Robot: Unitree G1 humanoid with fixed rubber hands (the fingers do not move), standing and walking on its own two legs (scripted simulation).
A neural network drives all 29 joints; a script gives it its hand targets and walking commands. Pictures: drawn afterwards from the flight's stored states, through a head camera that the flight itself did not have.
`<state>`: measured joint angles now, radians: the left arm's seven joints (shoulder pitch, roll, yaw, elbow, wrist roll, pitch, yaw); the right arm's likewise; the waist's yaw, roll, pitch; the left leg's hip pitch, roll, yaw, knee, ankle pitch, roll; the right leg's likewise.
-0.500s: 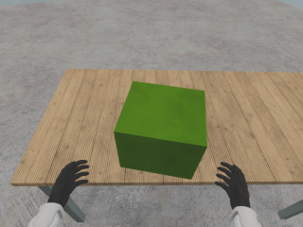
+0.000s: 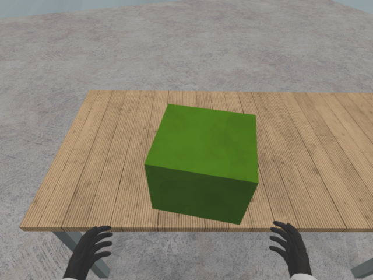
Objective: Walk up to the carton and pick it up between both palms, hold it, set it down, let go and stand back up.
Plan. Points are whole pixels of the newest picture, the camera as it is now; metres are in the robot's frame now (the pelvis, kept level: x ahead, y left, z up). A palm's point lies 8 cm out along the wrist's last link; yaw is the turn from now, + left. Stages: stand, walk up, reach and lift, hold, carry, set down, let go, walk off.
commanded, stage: set down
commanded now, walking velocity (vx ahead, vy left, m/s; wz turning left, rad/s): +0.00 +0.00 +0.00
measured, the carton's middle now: (203, 162) +0.41 -0.04 -0.01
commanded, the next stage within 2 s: let go in 0.72 s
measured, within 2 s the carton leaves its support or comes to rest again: neither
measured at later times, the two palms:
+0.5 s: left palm (92, 274) +0.16 +0.20 -0.06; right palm (299, 275) +0.15 -0.23 -0.06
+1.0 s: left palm (99, 276) +0.16 +0.20 -0.08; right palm (301, 278) +0.15 -0.24 -0.09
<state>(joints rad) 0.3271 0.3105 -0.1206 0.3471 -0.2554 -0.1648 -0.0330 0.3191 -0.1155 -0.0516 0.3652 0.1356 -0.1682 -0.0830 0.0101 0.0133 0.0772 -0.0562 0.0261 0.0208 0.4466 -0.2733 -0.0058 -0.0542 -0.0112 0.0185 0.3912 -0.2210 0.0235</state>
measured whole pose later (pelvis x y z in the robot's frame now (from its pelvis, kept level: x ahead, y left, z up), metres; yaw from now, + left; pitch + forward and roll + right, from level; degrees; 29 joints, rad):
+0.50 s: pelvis +0.00 -0.02 +0.00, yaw -1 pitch -6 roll +0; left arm 0.26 0.24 -0.04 0.44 -0.13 0.02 -0.02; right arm 0.27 -0.12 -0.04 0.53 0.04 -0.16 -0.04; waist 0.02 0.00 0.11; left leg -0.04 0.05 0.03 0.39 -0.25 -0.03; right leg -0.07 0.01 0.03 0.39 -0.22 0.00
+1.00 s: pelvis +0.01 -0.02 +0.00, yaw -1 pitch -5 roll +0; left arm 0.22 0.18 0.00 0.50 -0.03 0.12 0.00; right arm 0.20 -0.16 -0.03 0.74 -0.03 -0.23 0.01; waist 0.01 0.00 0.12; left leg -0.06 0.05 0.02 0.40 -0.26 -0.04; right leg -0.08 0.02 0.02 0.40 -0.23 0.00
